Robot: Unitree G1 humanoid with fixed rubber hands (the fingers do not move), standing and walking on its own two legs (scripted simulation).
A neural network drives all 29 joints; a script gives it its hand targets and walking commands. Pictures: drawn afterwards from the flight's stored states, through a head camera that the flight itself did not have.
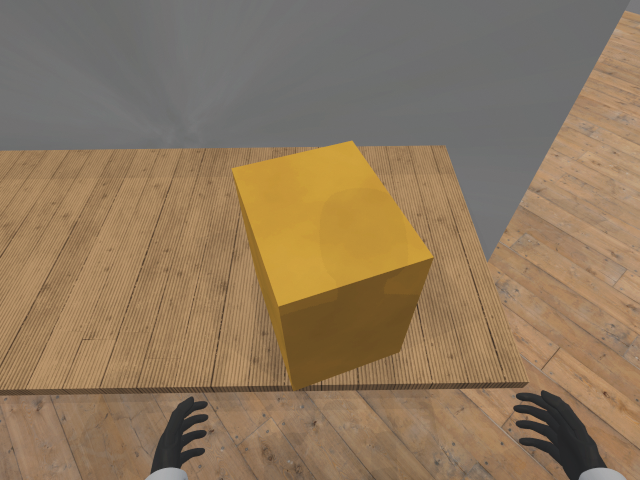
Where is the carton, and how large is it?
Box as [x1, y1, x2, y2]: [231, 141, 433, 390]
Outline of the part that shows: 352,141 231,168 255,271 293,390 398,352 433,257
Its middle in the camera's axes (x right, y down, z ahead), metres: +0.00 +0.04 +0.64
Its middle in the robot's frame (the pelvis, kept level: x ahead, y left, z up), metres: +0.43 +0.03 -0.05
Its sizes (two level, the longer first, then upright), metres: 0.255 0.199 0.279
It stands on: a table, 0.58 m high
